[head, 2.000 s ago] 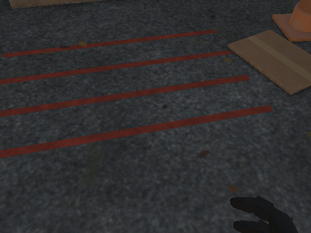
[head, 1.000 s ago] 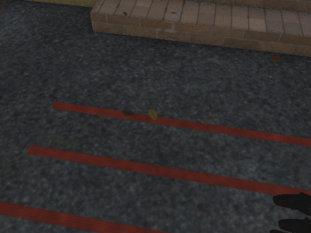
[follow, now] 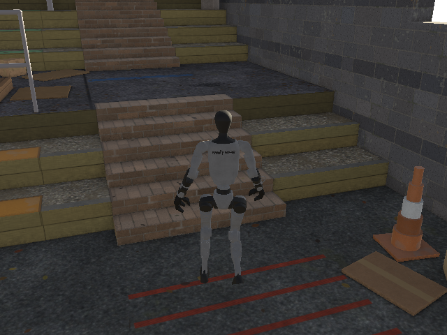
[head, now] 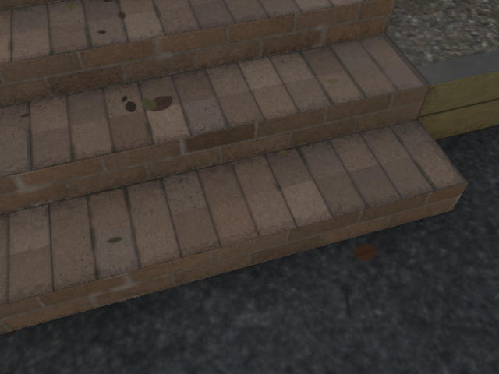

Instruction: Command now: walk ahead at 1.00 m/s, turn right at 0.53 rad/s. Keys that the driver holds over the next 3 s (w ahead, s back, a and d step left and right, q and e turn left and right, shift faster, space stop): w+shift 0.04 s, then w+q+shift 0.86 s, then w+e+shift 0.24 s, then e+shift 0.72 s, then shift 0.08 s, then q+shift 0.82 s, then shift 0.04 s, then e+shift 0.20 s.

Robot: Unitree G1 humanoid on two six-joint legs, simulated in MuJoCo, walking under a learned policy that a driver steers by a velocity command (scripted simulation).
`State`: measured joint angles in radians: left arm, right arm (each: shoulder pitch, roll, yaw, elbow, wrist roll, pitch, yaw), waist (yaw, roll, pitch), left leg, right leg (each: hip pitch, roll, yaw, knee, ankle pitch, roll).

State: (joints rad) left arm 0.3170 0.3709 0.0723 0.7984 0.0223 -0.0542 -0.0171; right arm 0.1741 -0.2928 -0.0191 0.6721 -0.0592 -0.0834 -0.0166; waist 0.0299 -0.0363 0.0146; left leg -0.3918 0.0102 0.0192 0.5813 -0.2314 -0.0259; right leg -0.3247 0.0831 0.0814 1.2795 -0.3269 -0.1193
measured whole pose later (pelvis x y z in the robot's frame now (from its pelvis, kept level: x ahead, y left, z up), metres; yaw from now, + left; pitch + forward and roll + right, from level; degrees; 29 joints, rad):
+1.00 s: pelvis +0.92 +0.19 +0.04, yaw +35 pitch +10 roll -4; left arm -0.12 0.07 -0.11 0.44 0.05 -0.10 0.02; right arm 0.42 -0.29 -0.08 1.00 0.04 -0.07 -0.02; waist 0.06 0.18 0.00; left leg -0.04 -0.01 -0.06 0.68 -0.05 0.03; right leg -1.01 0.01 -0.10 1.96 -0.94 -0.09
